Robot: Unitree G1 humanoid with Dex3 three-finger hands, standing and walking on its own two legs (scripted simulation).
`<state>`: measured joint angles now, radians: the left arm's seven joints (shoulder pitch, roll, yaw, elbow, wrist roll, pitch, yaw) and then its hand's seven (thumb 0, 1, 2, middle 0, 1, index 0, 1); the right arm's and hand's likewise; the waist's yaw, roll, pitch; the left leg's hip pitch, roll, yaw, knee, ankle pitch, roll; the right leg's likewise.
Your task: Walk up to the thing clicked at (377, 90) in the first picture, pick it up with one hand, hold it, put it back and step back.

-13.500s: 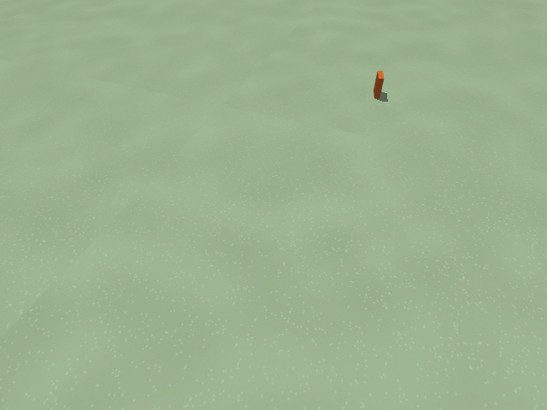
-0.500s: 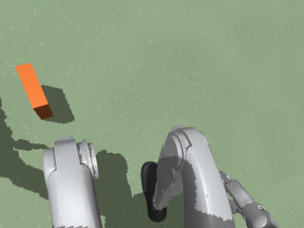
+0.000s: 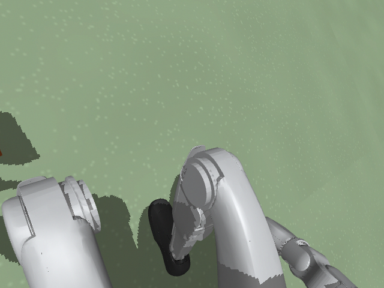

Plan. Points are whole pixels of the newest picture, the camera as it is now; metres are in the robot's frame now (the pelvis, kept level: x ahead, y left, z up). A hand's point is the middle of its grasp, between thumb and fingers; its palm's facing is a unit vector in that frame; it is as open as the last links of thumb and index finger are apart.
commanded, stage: close in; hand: left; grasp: from the side
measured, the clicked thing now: out of the picture +0.46 +0.29 -0.21
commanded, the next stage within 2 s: rest palm in 0.24 s
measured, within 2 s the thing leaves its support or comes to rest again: neither
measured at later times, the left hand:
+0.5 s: hand out of the picture +0.43 +0.29 -0.18, palm faces +0.38 -0.93 +0.00, open 17.2 cm
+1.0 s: hand out of the picture +0.44 +0.29 -0.18, palm faces +0.41 -0.91 -0.02, open 14.5 cm
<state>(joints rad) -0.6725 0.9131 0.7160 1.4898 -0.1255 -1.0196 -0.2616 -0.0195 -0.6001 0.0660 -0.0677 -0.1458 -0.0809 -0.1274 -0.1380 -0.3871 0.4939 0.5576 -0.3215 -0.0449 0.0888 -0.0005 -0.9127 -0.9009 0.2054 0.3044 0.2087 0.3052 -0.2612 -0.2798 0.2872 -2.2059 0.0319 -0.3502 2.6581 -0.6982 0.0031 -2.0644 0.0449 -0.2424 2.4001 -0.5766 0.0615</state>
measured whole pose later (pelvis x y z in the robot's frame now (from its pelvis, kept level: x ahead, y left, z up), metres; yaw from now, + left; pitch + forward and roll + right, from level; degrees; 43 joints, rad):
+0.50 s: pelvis +0.00 +0.01 +0.00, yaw -1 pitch +10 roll -18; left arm -0.64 0.88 0.56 1.51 -0.07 -1.14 -0.02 -0.02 -0.50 0.14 -0.05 -0.11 -0.05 -0.10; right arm -0.16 -0.39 0.54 0.53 -0.38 0.01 0.13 0.00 -0.89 -0.90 0.21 0.30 0.21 0.30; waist -0.27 -0.30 0.33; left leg -2.20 0.03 -0.38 2.68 -0.71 0.01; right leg -2.04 0.06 -0.27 2.39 -0.57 0.07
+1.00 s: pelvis +0.00 +0.00 +0.00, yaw -2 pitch +10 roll -19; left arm -0.67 0.89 0.52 1.54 -0.04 -1.15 0.09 -0.01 -0.10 0.33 -0.15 -0.22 -0.15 -0.21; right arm -0.19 -0.37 0.57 0.54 -0.39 0.03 0.14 0.00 -0.87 -0.90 0.20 0.30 0.21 0.30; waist -0.28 -0.31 0.34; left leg -2.19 0.03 -0.41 2.68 -0.72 0.00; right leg -2.04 0.06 -0.28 2.38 -0.57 0.07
